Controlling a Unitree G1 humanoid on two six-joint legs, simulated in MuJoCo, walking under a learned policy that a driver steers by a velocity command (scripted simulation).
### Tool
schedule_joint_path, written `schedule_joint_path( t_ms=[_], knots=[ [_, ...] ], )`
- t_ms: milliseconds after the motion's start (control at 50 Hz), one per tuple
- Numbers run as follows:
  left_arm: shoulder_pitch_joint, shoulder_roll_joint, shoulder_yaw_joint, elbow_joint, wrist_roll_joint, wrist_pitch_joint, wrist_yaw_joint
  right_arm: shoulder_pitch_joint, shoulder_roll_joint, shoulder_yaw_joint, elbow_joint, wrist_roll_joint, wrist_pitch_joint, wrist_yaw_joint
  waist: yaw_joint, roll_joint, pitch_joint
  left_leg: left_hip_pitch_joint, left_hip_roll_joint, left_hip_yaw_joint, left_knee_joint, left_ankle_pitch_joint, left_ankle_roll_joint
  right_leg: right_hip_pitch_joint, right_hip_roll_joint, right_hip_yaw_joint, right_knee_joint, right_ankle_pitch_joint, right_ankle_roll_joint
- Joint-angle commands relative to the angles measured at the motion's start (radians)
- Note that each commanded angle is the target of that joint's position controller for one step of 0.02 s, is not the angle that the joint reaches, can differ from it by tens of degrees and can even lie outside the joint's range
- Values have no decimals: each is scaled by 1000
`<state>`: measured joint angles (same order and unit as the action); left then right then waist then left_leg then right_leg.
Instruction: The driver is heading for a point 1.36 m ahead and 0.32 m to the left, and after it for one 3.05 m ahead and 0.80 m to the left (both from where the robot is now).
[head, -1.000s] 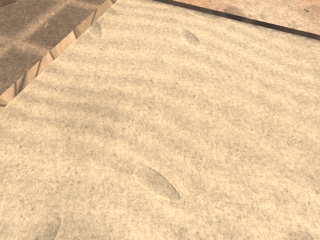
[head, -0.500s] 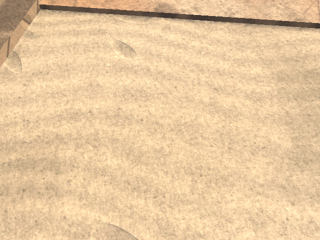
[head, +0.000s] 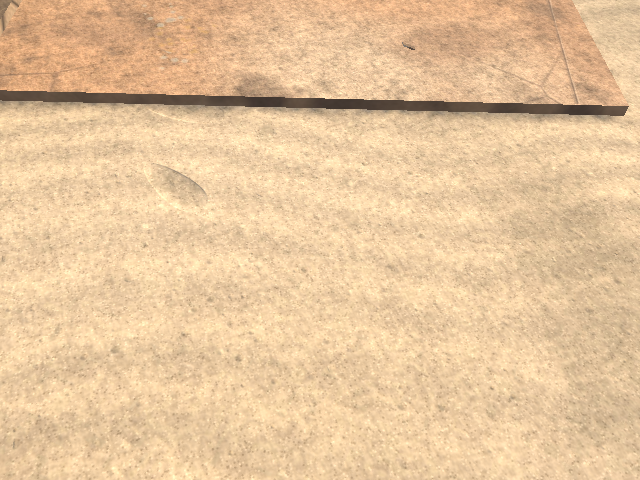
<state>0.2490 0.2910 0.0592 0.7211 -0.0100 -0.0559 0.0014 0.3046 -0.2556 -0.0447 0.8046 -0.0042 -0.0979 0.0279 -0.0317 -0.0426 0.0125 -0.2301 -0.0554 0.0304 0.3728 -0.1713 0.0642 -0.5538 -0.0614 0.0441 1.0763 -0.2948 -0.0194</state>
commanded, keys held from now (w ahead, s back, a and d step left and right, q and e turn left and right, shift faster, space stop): w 0.28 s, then w+q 0.72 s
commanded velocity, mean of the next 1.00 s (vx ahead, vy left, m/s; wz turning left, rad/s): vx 0.50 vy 0.00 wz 0.28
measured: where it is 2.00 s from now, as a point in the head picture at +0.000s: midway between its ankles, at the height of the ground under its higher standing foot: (209, 272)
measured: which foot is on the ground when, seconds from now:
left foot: down 0.00-0.32, up 0.34-0.86, down 0.88-1.00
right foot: up 0.00-0.30, down 0.32-0.86, up 0.88-1.00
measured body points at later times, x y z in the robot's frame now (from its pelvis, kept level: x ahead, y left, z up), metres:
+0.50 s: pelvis +0.27 -0.06 +0.00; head +0.30 -0.07 +0.45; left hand +0.39 +0.21 -0.10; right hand +0.36 -0.34 -0.13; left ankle +0.22 +0.09 -0.66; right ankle +0.31 -0.15 -0.74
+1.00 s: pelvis +0.53 +0.03 -0.01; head +0.57 +0.05 +0.43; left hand +0.54 +0.33 -0.13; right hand +0.75 -0.18 -0.11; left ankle +0.57 +0.11 -0.74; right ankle +0.47 -0.15 -0.64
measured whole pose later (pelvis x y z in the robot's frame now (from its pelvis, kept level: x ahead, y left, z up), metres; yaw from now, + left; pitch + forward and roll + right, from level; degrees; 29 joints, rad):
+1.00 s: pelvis +0.53 +0.03 -0.01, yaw +21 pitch +1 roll +0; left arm 0.22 0.29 0.06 0.80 -0.01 -0.11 0.00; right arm 0.21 -0.29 -0.08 0.71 0.02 -0.05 0.03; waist 0.00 -0.01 0.06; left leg -0.38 -0.09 0.01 0.54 -0.18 0.10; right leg -0.38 -0.04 0.02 1.21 -0.42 0.00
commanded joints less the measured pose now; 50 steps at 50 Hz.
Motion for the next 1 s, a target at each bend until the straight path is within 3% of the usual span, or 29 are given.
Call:
schedule_joint_path(
  t_ms=[20,120,200,260,280,300,320,340,360,380,400,420,440,480,520,580,660,760,820,840,860,880,900,920,940,960,980,1000],
  knots=[
    [-30,48,12,-79,7,-9,3,-21,-157,-36,-50,7,-15,-11,17,113,-13,106,276,-259,-221,172,179,-144,-58,20,-113,98,25],
    [-176,18,-1,-107,2,-22,-11,38,-177,-38,-13,19,2,-21,-34,109,16,120,230,-135,-229,225,136,-92,-31,-18,-401,342,35],
    [-283,22,-3,-142,-9,-33,-31,103,-187,-39,24,24,20,-22,-68,110,48,197,270,-141,-195,224,131,-83,-3,-33,-511,351,19],
    [-290,44,3,-156,-9,-41,-46,104,-206,-47,40,28,37,-30,-42,126,45,281,310,-154,-131,326,110,-55,15,-36,-565,251,-21],
    [-248,61,11,-147,-6,-42,-46,91,-216,-50,40,28,41,-32,-12,136,19,292,306,-145,-80,446,98,16,35,-52,-580,221,-37],
    [-154,87,27,-122,0,-44,-42,75,-218,-49,39,32,45,-34,47,133,-38,267,277,-125,31,594,80,174,62,-74,-616,232,-61],
    [4,138,51,-80,6,-44,-31,69,-193,-38,31,26,46,-36,121,112,-148,166,225,-95,218,589,50,429,34,-49,-602,270,-97],
    [194,220,71,-54,19,-38,-16,70,-124,-11,-2,-8,40,-36,179,-37,-317,-65,144,-52,555,217,11,747,-193,197,-562,313,-161],
    [194,246,71,-42,21,-34,-23,202,-41,12,-4,16,20,-28,103,-281,-424,-404,3,-105,827,-420,-29,978,-371,626,-688,98,-296],
    [174,147,49,-49,11,-31,-21,122,-162,-17,9,41,10,-25,147,-139,-322,-505,60,-183,917,-398,-26,896,-335,593,-741,-35,-254],
    [113,115,36,-48,6,-33,-17,34,-191,-30,-19,52,6,-22,136,-94,-181,-539,100,-159,908,-297,-22,759,-302,434,-767,-6,-213],
    [50,95,28,-47,11,-35,-19,-5,-174,-29,-22,45,8,-26,101,-26,-115,-498,141,-140,869,-214,-30,627,-259,334,-802,68,-192],
    [4,69,22,-45,15,-40,-22,-14,-162,-34,-22,33,17,-28,73,-29,-63,-465,165,-140,822,-159,-39,532,-224,252,-840,127,-182],
    [-33,53,22,-30,23,-57,-23,34,-122,-33,-7,37,43,-29,28,-57,-42,-379,190,-142,795,-99,-52,429,-195,146,-906,196,-176],
    [-42,65,28,-8,24,-68,-20,22,-98,-33,-14,36,62,-32,13,-36,-11,-400,194,-147,769,-55,-65,391,-194,61,-939,281,-180],
    [-20,85,37,23,29,-68,-8,-42,-90,-35,-40,29,66,-30,23,-14,17,-474,191,-162,655,77,-79,421,-187,-38,-953,361,-176],
    [0,114,43,47,22,-57,6,-162,-66,-23,-78,24,55,-5,65,2,49,-447,176,-87,424,244,-67,455,-167,-158,-964,382,-145],
    [77,148,57,93,1,-21,13,-299,-58,-15,-158,26,55,25,110,10,90,-502,155,-16,285,162,-23,634,-224,-211,-900,481,-131],
    [51,187,67,90,-10,2,22,-255,-96,-35,-180,26,61,36,55,-38,26,-368,77,64,269,14,30,688,-231,-252,-737,895,-98],
    [39,199,70,86,-12,11,26,-174,-125,-52,-167,28,64,35,4,-53,-25,-257,36,89,268,-30,54,680,-223,-264,-612,1030,-85],
    [17,201,67,82,-18,16,29,-28,-172,-80,-133,30,65,26,-81,-38,-100,-47,-6,93,202,17,90,609,-190,-287,-415,1027,-57],
    [25,173,54,67,-3,9,33,133,-254,-116,-94,30,75,6,-149,47,-190,261,65,-66,163,45,143,378,-146,-287,-123,751,-10],
    [115,16,7,13,34,-19,17,105,-357,-129,-98,37,69,-4,-19,308,-251,577,319,-627,85,-77,324,-86,69,-206,226,-230,55],
    [29,79,10,0,-1,-62,1,136,-289,-106,-130,25,53,1,-86,203,-388,651,392,-876,-56,-180,377,-206,98,38,344,-313,41],
    [-67,125,22,-31,-38,-84,-9,104,-229,-90,-123,17,40,3,-101,153,-254,573,365,-729,-78,-119,321,-286,44,56,322,-220,16],
    [-83,117,17,-33,-28,-96,-6,44,-199,-81,-128,24,33,3,-57,81,-162,425,319,-599,-75,-33,282,-257,-1,50,230,-130,1],
    [-84,121,23,-22,0,-96,2,-27,-167,-71,-142,23,33,1,-13,49,-103,283,280,-507,-83,74,254,-192,-31,45,140,-82,7],
    [-66,133,31,-16,12,-86,2,-68,-141,-60,-161,11,32,-3,22,61,-84,189,254,-451,-104,165,245,-118,-50,51,94,-49,14]
  ],
)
